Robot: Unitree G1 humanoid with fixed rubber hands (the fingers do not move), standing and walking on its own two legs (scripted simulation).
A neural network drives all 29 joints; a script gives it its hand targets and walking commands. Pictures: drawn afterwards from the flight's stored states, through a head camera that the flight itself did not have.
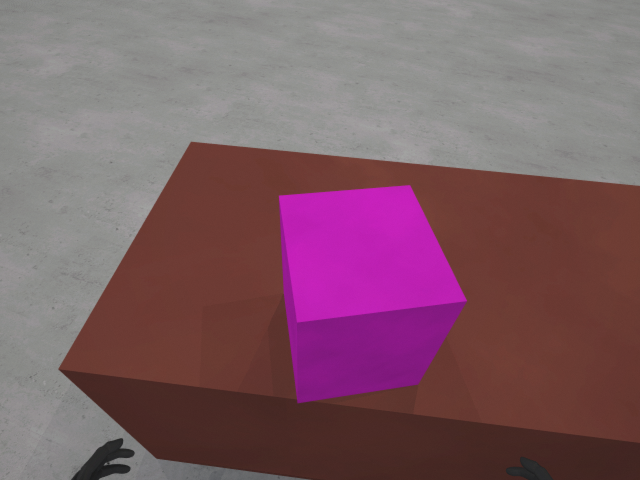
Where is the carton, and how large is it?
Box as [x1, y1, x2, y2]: [279, 185, 466, 402]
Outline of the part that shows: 409,185 279,196 284,298 297,402 417,384 464,305 466,300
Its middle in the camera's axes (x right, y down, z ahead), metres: +0.05 +0.09 +0.60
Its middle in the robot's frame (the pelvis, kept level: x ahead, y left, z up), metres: +0.40 -0.04 -0.03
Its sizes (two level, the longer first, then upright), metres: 0.210 0.200 0.250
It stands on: a pedestal, 0.59 m high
